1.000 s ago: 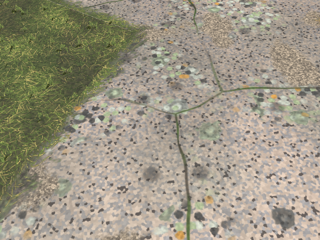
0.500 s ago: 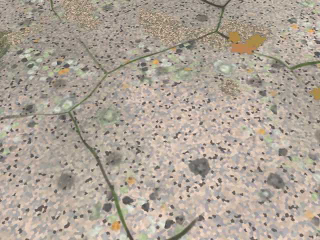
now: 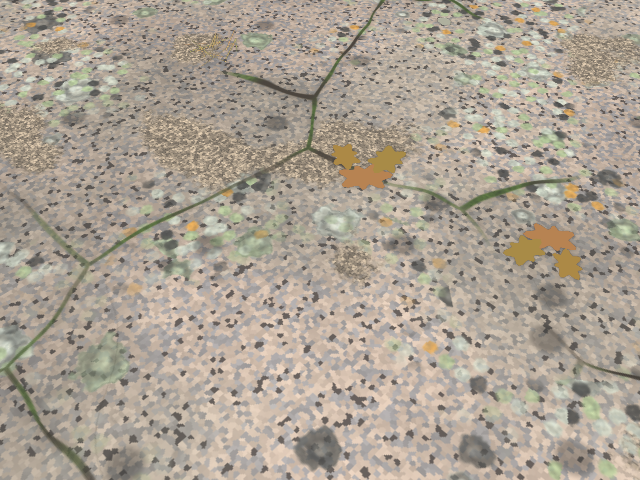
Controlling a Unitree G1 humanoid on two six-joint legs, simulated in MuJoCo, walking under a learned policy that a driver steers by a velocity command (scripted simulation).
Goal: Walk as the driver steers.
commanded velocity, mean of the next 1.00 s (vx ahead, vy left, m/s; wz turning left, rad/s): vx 0.97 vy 0.00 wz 0.50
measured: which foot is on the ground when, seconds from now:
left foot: down 0.00-0.42, up 0.44-0.88, down 0.90-1.00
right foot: up 0.00-0.42, down 0.44-0.90, up 0.92-1.00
